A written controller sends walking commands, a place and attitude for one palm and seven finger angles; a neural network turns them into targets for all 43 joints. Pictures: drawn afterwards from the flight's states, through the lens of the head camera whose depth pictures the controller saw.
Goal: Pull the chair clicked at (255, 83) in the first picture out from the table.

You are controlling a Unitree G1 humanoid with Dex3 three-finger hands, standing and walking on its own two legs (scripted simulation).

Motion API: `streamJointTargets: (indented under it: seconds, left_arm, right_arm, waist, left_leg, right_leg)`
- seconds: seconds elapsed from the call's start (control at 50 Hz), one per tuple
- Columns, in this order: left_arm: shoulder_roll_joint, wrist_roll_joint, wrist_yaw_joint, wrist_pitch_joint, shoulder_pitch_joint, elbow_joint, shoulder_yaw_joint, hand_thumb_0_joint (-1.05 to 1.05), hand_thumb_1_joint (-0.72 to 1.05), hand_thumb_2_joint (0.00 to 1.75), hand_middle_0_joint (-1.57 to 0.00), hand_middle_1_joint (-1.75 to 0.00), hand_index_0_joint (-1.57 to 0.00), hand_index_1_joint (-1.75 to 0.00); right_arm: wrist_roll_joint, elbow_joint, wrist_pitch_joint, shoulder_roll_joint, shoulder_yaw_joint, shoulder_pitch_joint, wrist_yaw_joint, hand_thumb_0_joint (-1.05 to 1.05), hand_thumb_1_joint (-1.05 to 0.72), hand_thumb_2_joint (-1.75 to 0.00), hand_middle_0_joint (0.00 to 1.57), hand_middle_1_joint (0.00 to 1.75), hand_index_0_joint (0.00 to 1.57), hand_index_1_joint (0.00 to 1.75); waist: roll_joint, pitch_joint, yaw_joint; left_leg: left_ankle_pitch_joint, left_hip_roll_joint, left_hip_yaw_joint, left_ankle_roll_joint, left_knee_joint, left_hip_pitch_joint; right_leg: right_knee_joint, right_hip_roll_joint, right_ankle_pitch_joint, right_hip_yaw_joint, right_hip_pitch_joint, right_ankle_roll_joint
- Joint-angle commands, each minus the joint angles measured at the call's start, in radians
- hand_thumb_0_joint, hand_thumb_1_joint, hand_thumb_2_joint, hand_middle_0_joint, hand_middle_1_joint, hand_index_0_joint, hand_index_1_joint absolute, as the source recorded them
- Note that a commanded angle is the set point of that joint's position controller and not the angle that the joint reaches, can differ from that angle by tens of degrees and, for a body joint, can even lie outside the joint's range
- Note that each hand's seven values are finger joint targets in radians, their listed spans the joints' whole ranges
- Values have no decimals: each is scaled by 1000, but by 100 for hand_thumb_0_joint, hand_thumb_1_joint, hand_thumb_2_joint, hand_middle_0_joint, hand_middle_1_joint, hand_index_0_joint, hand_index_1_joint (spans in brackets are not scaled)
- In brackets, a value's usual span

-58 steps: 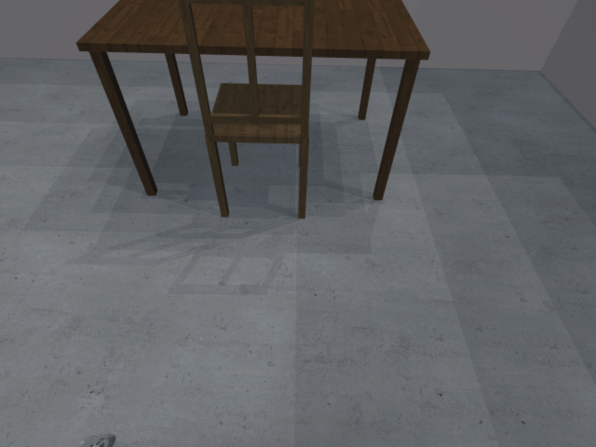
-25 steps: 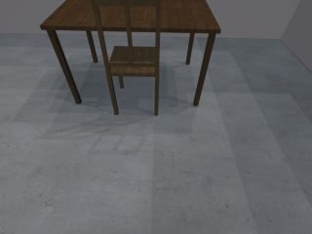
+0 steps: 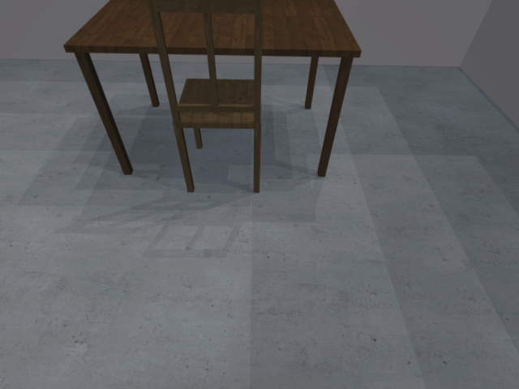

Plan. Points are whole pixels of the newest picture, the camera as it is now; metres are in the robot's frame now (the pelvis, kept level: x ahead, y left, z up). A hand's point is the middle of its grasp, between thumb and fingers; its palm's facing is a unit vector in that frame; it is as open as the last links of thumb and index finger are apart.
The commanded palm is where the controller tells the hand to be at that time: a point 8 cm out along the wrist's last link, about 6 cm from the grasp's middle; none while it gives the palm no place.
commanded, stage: look at it before walking up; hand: left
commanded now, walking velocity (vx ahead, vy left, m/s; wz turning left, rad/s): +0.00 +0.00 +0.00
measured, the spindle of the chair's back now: (211, 63) +1.22 +0.26 -0.06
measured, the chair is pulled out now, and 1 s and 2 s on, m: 0.00 0.00 0.00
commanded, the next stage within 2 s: walk to a spot facing it in 0.28 s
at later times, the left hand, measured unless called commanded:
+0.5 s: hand out of the picture +0.06 +0.24 -0.16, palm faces -0.02 -0.95 -0.31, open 7.3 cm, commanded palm none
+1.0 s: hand (177, 334) +0.26 +0.18 -0.19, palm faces -0.05 -0.98 -0.18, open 7.3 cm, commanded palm none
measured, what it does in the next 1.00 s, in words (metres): walks ahead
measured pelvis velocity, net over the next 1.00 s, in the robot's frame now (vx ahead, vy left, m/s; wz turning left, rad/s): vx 0.17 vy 0.00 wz -0.02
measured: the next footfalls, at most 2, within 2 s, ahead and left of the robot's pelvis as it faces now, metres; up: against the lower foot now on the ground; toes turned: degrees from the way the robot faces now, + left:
right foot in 1.04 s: +0.33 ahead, -0.12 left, +0.00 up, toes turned -9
left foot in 1.44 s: +0.50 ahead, +0.13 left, +0.00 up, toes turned +15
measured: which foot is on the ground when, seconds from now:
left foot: down 0.00-1.00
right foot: down 0.00-0.70, up 0.72-1.00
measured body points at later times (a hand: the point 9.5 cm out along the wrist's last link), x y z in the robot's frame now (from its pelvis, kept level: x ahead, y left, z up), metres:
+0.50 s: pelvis +0.01 +0.00 +0.00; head +0.00 +0.00 +0.45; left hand +0.06 +0.29 -0.14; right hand +0.08 -0.28 -0.14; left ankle -0.01 +0.13 -0.74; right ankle +0.00 -0.12 -0.74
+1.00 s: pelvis +0.17 +0.00 -0.02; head +0.21 +0.00 +0.43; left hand +0.26 +0.24 -0.17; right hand -0.01 -0.17 -0.15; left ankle +0.00 +0.13 -0.74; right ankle +0.28 -0.12 -0.73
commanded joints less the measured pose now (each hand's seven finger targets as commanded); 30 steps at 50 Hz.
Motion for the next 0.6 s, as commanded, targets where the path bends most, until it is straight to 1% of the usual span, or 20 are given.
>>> streamJointTargets:
  seconds: [0.0,0.02,0.04,0.08,0.14,0.16,0.22,0.24,0.32,0.36,0.38,0.4,0.42,0.44,0.46,0.48,0.52,0.54,0.56,0.58]
  left_arm:
    - [205,-5,18,-26,-41,-65,39,0,90,90,-20,-30,-20,-30]
    - [206,-4,18,-27,-32,-67,39,0,90,90,-20,-30,-20,-30]
    - [206,-4,18,-27,-37,-66,38,0,90,90,-20,-30,-20,-30]
    - [204,-5,18,-27,-37,-65,38,0,90,90,-20,-30,-20,-30]
    - [205,-4,18,-27,-32,-62,37,0,90,90,-20,-30,-20,-30]
    - [204,-5,18,-27,-31,-62,38,0,90,90,-20,-30,-20,-30]
    - [205,-4,19,-29,-25,-59,38,0,90,90,-20,-30,-20,-30]
    - [206,-4,19,-28,-31,-59,38,0,90,90,-20,-30,-20,-30]
    - [205,-4,19,-28,-26,-57,37,0,90,90,-20,-30,-20,-30]
    - [204,-4,19,-28,-28,-56,36,0,90,90,-20,-30,-20,-30]
    - [120,-6,22,-18,14,-35,20,0,90,90,-20,-30,-20,-30]
    - [82,-3,23,-7,52,-22,10,0,90,90,-20,-30,-20,-30]
    - [81,3,19,-1,75,-18,12,0,90,90,-20,-30,-20,-30]
    - [90,5,14,4,90,-20,16,0,90,90,-20,-30,-20,-30]
    - [94,8,9,6,102,-25,23,0,90,90,-20,-30,-20,-30]
    - [97,8,5,6,119,-30,30,0,90,90,-20,-30,-20,-30]
    - [101,6,3,-2,169,-33,41,0,90,90,-20,-30,-20,-30]
    - [104,3,5,-7,183,-35,49,0,90,90,-20,-30,-20,-30]
    - [105,1,6,-14,196,-37,55,0,90,90,-20,-30,-20,-30]
    - [101,2,9,-19,191,-42,61,0,90,90,-20,-30,-20,-30]
  right_arm:
    - [-3,-58,-24,-201,-40,-47,-14,0,-90,-90,20,30,20,30]
    - [-1,-59,-23,-201,-41,-45,-14,0,-90,-90,20,30,20,30]
    - [-2,-58,-23,-201,-40,-45,-14,0,-90,-90,20,30,20,30]
    - [-2,-55,-25,-201,-40,-43,-14,0,-90,-90,20,30,20,30]
    - [-1,-54,-24,-201,-41,-45,-14,0,-90,-90,20,30,20,30]
    - [-2,-55,-24,-202,-41,-44,-15,0,-90,-90,20,30,20,30]
    - [0,-55,-24,-203,-42,-46,-15,0,-90,-90,20,30,20,30]
    - [0,-53,-23,-201,-41,-44,-15,0,-90,-90,20,30,20,30]
    - [1,-52,-23,-204,-41,-47,-15,0,-90,-90,20,30,20,30]
    - [-1,-53,-22,-202,-41,-49,-15,0,-90,-90,20,30,20,30]
    - [-5,-35,-14,-120,-21,-16,-11,0,-90,-90,20,30,20,30]
    - [-9,-21,-3,-75,-11,20,-8,0,-90,-90,20,30,20,30]
    - [-12,-18,3,-70,-13,47,-5,0,-90,-90,20,30,20,30]
    - [-16,-21,7,-72,-18,51,-3,0,-90,-90,20,30,20,30]
    - [-19,-29,9,-70,-20,59,-2,0,-90,-90,20,30,20,30]
    - [-20,-36,8,-66,-23,66,-1,0,-90,-90,20,30,20,30]
    - [-18,-51,0,-49,-26,89,-1,0,-90,-90,20,30,20,30]
    - [-17,-58,-7,-32,-27,107,-2,0,-90,-90,20,30,20,30]
    - [-16,-62,-13,-20,-29,124,-2,0,-90,-90,20,30,20,30]
    - [-14,-62,-20,-11,-31,144,-3,0,-90,-90,20,30,20,30]
  waist:
    - [5,-31,-3]
    - [-3,-42,-1]
    - [-6,-37,-3]
    - [5,-42,-3]
    - [-4,-39,-2]
    - [7,-44,-3]
    - [-2,-58,-1]
    - [-3,-45,-4]
    - [2,-43,-1]
    - [-4,-27,-3]
    - [-6,-49,-3]
    - [-5,-44,-1]
    - [-27,-25,1]
    - [-29,33,5]
    - [-44,81,8]
    - [-51,110,11]
    - [-90,116,18]
    - [-108,103,12]
    - [-125,84,7]
    - [-137,90,-4]
  left_leg:
    - [106,105,-90,40,-68,-2]
    - [109,105,-91,41,-60,5]
    - [107,105,-90,40,-64,3]
    - [119,106,-90,40,-67,3]
    - [124,107,-91,41,-65,9]
    - [128,107,-92,41,-66,14]
    - [145,109,-89,41,-61,24]
    - [136,108,-91,40,-66,15]
    - [142,109,-89,40,-66,18]
    - [129,107,-90,39,-70,13]
    - [80,104,-77,30,-63,19]
    - [-34,91,-63,24,-47,5]
    - [-163,80,-64,30,-35,-26]
    - [-277,69,-62,34,-28,-82]
    - [-337,58,-63,37,-11,-136]
    - [-350,48,-54,39,23,-174]
    - [-305,24,-21,41,123,-221]
    - [-266,18,4,39,173,-233]
    - [-231,19,24,38,209,-220]
    - [-214,25,36,38,215,-204]
  right_leg:
    - [-72,-118,104,106,-16,-29]
    - [-73,-119,107,106,-14,-30]
    - [-75,-120,106,108,-16,-30]
    - [-69,-118,121,106,-9,-30]
    - [-72,-120,124,104,-13,-29]
    - [-70,-120,128,103,-9,-30]
    - [-68,-120,152,104,-3,-30]
    - [-69,-120,144,102,-3,-28]
    - [-71,-120,149,101,-5,-28]
    - [-76,-120,138,104,-15,-28]
    - [-77,-120,70,95,-6,-16]
    - [-74,-112,-76,97,-15,-12]
    - [-80,-106,-216,108,-34,-18]
    - [-96,-106,-327,128,-68,-26]
    - [-106,-108,-398,150,-91,-39]
    - [-110,-116,-433,171,-102,-54]
    - [-122,-149,-441,224,-71,-91]
    - [-133,-182,-437,256,-51,-114]
    - [-138,-210,-417,272,-44,-132]
    - [-127,-221,-374,273,-57,-143]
